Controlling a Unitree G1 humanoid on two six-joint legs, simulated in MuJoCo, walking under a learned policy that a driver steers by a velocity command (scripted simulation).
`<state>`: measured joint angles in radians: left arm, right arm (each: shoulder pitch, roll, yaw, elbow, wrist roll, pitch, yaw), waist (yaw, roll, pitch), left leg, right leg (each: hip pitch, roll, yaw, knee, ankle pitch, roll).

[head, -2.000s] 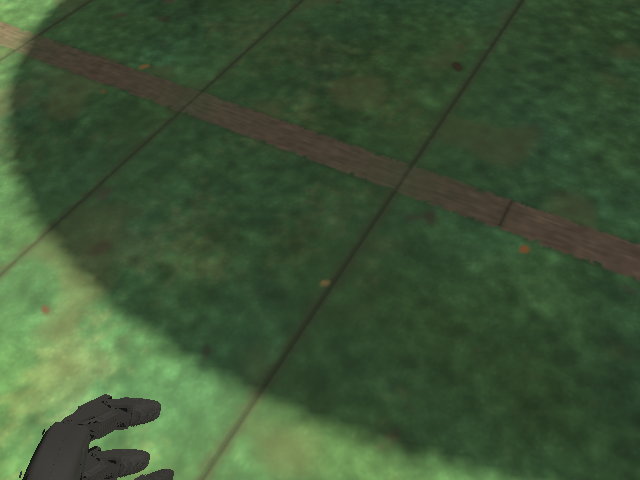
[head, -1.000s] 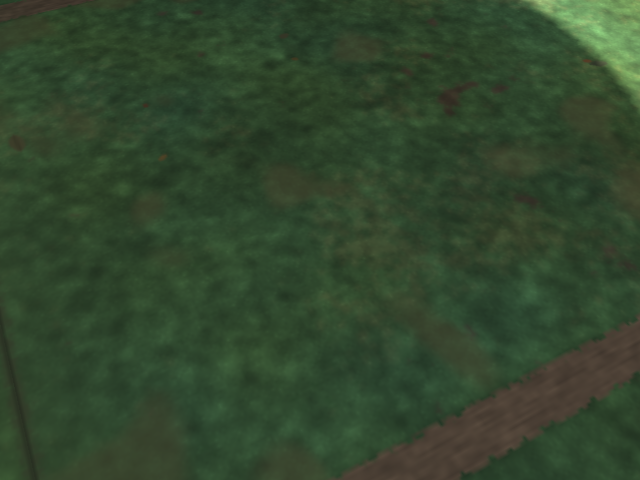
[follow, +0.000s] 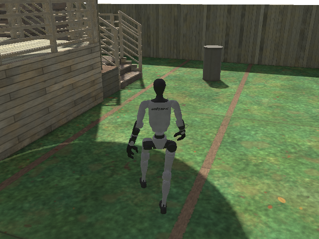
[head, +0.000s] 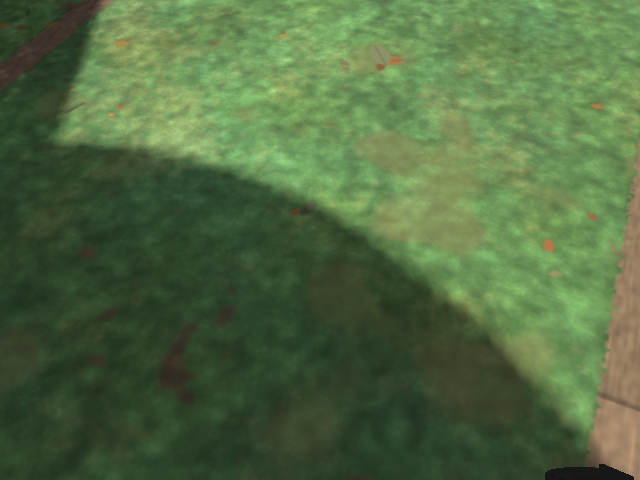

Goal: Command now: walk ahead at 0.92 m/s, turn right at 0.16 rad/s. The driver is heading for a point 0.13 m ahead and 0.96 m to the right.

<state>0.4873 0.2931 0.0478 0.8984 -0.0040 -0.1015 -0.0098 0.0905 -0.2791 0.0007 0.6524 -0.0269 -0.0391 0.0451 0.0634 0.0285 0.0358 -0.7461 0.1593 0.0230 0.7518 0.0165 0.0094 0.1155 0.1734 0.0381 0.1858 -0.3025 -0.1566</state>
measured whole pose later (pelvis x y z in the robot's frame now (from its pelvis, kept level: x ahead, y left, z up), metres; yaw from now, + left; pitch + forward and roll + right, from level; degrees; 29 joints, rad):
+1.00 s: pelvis +0.39 -0.02 +0.01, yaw -1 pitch -1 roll +0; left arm 0.19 0.20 0.03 1.05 0.00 0.00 0.04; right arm 0.30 -0.22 0.00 1.03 -0.01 0.02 -0.04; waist -0.02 0.03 0.02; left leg -0.10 0.03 0.01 0.42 -0.31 -0.02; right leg -0.26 0.07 0.01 0.41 -0.14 -0.06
